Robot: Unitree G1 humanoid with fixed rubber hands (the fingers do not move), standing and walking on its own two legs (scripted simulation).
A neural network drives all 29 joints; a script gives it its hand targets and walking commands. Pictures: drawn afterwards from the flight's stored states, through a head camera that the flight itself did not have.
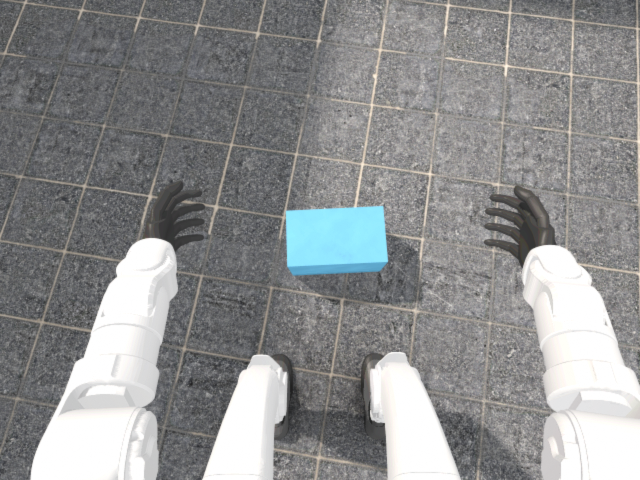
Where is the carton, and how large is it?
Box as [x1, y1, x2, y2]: [286, 206, 387, 275]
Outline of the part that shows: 382,206 286,211 287,266 292,274 294,275 380,270 387,261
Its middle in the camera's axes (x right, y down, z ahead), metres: +0.04 +0.00 +1.00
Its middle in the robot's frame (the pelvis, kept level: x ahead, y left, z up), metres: +0.51 -0.02 -0.60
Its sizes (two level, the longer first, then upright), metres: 0.241 0.140 0.154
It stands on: the floor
